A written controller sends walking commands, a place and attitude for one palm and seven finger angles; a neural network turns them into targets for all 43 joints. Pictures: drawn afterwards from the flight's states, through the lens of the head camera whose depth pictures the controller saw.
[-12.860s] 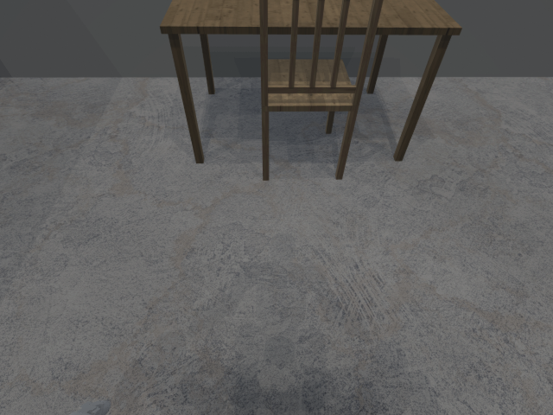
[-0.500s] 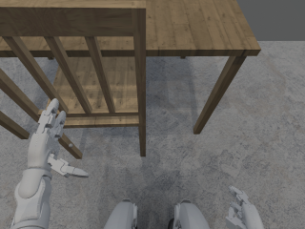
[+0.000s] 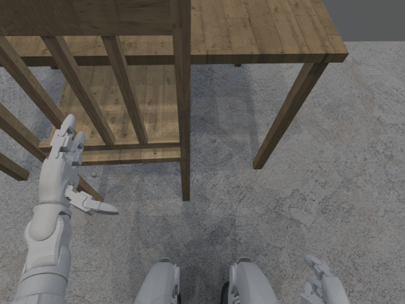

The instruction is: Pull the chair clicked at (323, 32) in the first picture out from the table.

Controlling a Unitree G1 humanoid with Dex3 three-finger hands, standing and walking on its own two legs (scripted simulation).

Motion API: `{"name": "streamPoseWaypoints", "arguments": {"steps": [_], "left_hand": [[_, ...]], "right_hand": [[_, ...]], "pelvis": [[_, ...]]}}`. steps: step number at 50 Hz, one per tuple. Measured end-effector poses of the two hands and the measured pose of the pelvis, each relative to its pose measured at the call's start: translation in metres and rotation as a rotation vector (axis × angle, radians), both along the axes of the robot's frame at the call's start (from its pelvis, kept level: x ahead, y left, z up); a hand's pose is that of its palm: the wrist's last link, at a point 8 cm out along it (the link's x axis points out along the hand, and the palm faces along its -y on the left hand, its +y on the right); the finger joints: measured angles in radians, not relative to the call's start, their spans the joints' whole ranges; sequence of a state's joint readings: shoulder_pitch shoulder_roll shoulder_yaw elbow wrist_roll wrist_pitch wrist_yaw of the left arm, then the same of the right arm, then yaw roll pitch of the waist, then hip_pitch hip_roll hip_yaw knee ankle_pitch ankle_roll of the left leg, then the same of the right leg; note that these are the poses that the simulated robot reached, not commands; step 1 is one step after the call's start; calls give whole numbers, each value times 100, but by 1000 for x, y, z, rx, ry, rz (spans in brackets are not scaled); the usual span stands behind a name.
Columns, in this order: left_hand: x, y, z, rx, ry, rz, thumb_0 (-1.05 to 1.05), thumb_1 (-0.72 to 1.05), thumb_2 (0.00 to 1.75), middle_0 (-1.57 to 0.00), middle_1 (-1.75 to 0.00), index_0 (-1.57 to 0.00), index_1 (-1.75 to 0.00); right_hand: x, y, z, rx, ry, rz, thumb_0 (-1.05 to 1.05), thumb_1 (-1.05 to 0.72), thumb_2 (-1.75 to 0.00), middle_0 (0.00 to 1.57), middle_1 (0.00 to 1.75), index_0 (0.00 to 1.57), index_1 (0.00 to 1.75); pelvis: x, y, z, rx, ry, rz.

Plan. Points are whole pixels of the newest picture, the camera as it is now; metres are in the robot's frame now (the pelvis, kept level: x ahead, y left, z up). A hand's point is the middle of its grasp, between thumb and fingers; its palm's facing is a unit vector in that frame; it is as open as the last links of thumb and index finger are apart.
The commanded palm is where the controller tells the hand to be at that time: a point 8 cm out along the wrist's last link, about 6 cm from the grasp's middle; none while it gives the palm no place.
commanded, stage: aim the fingers beside a spindle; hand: left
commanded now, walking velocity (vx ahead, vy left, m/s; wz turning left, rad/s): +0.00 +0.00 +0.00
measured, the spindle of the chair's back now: (88, 102) +0.50 +0.26 +0.04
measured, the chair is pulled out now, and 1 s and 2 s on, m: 0.00 0.00 0.00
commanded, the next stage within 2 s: push the fingers through the gap in 0.68 s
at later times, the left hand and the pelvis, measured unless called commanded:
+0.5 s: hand (93, 173) +0.35 +0.22 +0.01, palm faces +0.10 -0.99 -0.05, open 17.0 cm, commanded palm +0.32 +0.27 +0.02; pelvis +0.00 -0.01 +0.00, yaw +0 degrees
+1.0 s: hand (93, 165) +0.37 +0.23 +0.01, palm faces +0.10 -0.99 -0.04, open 17.0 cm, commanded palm +0.35 +0.27 +0.02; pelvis -0.01 +0.00 -0.01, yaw +0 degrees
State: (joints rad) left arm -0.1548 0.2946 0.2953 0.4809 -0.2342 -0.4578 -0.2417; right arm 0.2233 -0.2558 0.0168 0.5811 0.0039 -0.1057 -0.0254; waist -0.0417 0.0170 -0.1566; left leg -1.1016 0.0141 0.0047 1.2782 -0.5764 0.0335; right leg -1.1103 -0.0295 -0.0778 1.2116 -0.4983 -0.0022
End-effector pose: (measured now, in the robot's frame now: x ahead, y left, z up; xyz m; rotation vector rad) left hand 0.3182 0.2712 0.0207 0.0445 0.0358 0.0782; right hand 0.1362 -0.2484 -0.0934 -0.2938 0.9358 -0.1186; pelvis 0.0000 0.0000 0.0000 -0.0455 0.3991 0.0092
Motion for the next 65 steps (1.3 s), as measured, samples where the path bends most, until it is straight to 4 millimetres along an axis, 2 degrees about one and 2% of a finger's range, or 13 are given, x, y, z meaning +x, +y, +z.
{"name": "streamPoseWaypoints", "arguments": {"steps": [11, 21, 30, 43, 55, 65], "left_hand": [[13, -6, -5, 4, 1, 2, -1, -50, 30, -6, -8, -6, -8], [6, 3, -3, 10, 2, 28, -1, -50, 30, -6, -8, -6, -8], [4, 3, -7, -3, 5, 9, -1, -50, 30, -6, -8, -6, -8], [2, 4, -5, 0, 0, 12, -1, -50, 30, -6, -8, -6, -8], [39, 11, -7, -6, -6, 1, -1, -50, 30, -6, -8, -6, -8], [50, 9, -6, -7, 8, 13, -1, -50, 30, -6, -8, -6, -8]], "right_hand": [[-8, -3, -7, 10, 36, -18, 1, -91, -90, 20, 30, 21, 30], [-10, -6, -6, 12, 43, -23, 1, -91, -90, 20, 30, 21, 30], [-4, -10, -5, -7, 27, -12, 1, -91, -90, 20, 30, 21, 30], [-1, -2, -4, 4, 8, -2, 1, -91, -90, 20, 30, 21, 30], [-16, -4, -12, -18, 67, -21, 1, -91, -90, 20, 30, 21, 30], [-38, -6, -10, -16, 137, -55, 1, -91, -90, 20, 30, 21, 30]], "pelvis": [[-1, -2, -3, 4, 12, -7], [-1, -6, -2, 5, 9, -7], [-2, -6, -4, 1, 11, -2], [-3, -3, -3, 0, 8, -1], [-5, -1, -8, -7, 27, -3], [-2, 3, -4, -6, 31, -9]]}}
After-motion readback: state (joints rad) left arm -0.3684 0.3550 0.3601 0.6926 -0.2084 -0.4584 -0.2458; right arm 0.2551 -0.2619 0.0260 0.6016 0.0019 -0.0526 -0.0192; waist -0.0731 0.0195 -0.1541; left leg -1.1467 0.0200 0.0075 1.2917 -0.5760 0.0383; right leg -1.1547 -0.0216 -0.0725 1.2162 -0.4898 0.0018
